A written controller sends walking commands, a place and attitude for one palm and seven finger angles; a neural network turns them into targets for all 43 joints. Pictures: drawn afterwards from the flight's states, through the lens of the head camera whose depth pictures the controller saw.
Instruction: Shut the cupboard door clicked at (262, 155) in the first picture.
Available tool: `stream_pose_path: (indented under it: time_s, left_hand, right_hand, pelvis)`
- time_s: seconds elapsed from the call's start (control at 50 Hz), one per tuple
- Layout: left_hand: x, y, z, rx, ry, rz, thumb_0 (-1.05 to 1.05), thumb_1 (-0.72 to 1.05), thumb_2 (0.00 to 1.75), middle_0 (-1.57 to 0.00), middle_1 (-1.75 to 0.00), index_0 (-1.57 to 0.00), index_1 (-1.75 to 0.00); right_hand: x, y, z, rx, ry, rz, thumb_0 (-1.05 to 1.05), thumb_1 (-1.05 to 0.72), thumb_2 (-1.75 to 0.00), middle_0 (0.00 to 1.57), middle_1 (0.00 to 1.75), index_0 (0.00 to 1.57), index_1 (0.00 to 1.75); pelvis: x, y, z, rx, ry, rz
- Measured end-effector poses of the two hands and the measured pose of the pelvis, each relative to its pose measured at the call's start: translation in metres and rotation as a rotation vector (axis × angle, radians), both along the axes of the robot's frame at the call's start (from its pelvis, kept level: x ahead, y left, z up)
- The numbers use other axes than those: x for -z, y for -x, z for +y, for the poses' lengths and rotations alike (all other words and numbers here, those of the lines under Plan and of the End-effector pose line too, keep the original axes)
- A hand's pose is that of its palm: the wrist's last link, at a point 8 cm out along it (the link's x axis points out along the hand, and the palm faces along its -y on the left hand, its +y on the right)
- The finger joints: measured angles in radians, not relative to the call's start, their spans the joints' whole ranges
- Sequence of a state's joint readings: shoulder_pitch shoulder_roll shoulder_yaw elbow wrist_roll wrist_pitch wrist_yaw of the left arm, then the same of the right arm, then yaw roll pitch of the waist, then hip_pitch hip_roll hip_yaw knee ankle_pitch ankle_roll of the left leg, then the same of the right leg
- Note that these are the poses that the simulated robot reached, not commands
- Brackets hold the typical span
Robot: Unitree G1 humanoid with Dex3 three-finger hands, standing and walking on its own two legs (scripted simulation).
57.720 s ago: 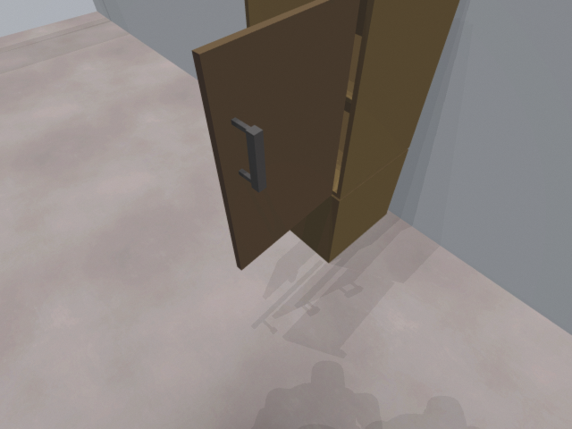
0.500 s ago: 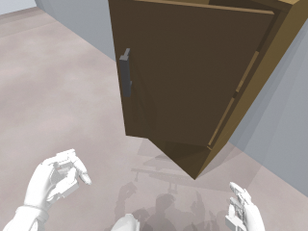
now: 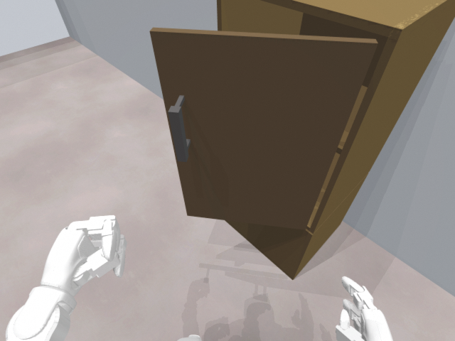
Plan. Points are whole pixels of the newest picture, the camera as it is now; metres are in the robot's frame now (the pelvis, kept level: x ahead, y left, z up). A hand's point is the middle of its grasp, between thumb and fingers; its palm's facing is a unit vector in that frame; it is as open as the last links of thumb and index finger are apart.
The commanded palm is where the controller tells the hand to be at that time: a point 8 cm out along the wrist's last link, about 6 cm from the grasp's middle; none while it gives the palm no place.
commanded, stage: raise the hand and make a fist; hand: left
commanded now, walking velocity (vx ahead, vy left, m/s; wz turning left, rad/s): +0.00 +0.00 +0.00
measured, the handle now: (181, 129) +0.52 +0.14 +0.09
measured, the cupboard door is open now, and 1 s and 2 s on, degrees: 37 37 37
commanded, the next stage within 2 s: bring the fist close to the handle in 0.34 s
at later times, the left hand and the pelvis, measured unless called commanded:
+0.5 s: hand (130, 251) +0.23 +0.17 +0.09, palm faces -0.08 -1.00 -0.06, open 3.1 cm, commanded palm +0.23 +0.22 +0.09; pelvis +0.01 -0.01 +0.00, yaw +0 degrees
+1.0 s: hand (162, 198) +0.33 +0.14 +0.09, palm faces -0.11 -0.99 -0.03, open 3.1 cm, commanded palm +0.32 +0.19 +0.09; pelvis +0.01 +0.00 +0.01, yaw -2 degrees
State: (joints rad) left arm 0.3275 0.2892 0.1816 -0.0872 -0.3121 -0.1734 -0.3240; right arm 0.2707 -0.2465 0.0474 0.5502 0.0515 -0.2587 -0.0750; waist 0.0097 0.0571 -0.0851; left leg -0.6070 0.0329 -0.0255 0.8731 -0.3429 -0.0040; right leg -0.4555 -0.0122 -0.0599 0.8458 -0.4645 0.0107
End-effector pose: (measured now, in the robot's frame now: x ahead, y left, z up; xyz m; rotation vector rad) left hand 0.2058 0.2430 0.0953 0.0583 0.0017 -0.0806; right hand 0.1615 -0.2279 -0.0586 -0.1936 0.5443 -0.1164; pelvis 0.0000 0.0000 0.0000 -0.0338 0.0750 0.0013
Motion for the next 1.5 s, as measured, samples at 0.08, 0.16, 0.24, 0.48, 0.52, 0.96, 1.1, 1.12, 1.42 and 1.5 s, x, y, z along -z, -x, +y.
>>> stream_pose_path:
  time_s: [0.08,0.16,0.24,0.48,0.52,0.96,1.1,1.12,1.42,1.5]
  left_hand:
    - [0.000,-0.003,-0.006,0.000,0.005,0.009,0.01,0.90,0.90,-1.30,-1.50,-1.30,-1.49]
    - [0.003,-0.004,-0.011,0.000,0.009,0.022,0.01,0.90,0.90,-1.30,-1.50,-1.30,-1.50]
    - [0.003,-0.005,-0.015,0.001,0.004,0.016,0.01,0.90,0.90,-1.30,-1.50,-1.30,-1.50]
    - [0.001,-0.010,-0.018,-0.005,0.001,0.005,0.01,0.90,0.90,-1.30,-1.50,-1.30,-1.50]
    - [0.001,-0.012,-0.019,-0.002,0.001,0.000,0.01,0.90,0.90,-1.30,-1.50,-1.30,-1.50]
    - [0.001,-0.106,-0.041,0.028,0.028,-0.010,0.01,0.90,0.90,-1.30,-1.50,-1.30,-1.50]
    - [0.004,-0.130,-0.055,0.027,0.023,-0.003,0.01,0.90,0.90,-1.30,-1.50,-1.30,-1.50]
    - [0.004,-0.134,-0.056,0.025,0.021,-0.001,0.01,0.90,0.90,-1.30,-1.50,-1.30,-1.50]
    - [0.000,-0.188,-0.073,0.010,0.028,0.009,0.01,0.90,0.90,-1.30,-1.50,-1.30,-1.50]
    - [-0.001,-0.202,-0.077,0.007,0.029,0.004,0.01,0.90,0.90,-1.30,-1.50,-1.30,-1.50]
  right_hand:
    - [0.000,0.001,-0.009,0.016,-0.002,0.003,0.02,-0.90,-0.90,0.20,0.30,0.21,0.30]
    - [0.000,0.001,-0.017,0.027,0.001,0.005,0.02,-0.90,-0.90,0.20,0.30,0.21,0.30]
    - [0.001,-0.001,-0.022,0.034,0.003,0.004,0.02,-0.90,-0.90,0.20,0.30,0.20,0.30]
    - [0.001,-0.009,-0.022,0.035,-0.013,-0.002,0.02,-0.90,-0.90,0.20,0.30,0.20,0.30]
    - [0.002,-0.009,-0.021,0.031,-0.011,-0.001,0.02,-0.90,-0.90,0.20,0.30,0.20,0.30]
    - [0.013,0.016,-0.021,0.081,-0.010,0.140,0.01,-0.90,-0.90,0.20,0.30,0.20,0.30]
    - [0.020,0.024,-0.021,0.093,-0.012,0.201,0.01,-0.90,-0.90,0.20,0.30,0.20,0.30]
    - [0.021,0.025,-0.021,0.095,-0.012,0.210,0.01,-0.90,-0.90,0.20,0.30,0.20,0.30]
    - [0.035,0.057,-0.033,0.144,-0.020,0.352,0.01,-0.90,-0.90,0.20,0.30,0.20,0.30]
    - [0.039,0.071,-0.038,0.167,-0.018,0.395,0.01,-0.90,-0.90,0.20,0.30,0.20,0.30]
  pelvis:
    - [-0.002,-0.002,-0.005,0.003,-0.007,0.000]
    - [-0.002,-0.004,-0.008,0.006,-0.013,0.002]
    - [-0.002,-0.006,-0.011,0.006,-0.016,0.002]
    - [-0.003,-0.010,-0.014,0.007,-0.022,0.006]
    - [-0.003,-0.010,-0.013,0.006,-0.021,0.005]
    - [-0.006,-0.012,-0.004,0.028,-0.027,0.026]
    - [-0.006,-0.012,-0.003,0.033,-0.028,0.032]
    - [-0.006,-0.012,-0.003,0.034,-0.028,0.034]
    - [-0.005,-0.012,-0.008,0.039,-0.029,0.061]
    - [-0.004,-0.011,-0.010,0.042,-0.029,0.074]
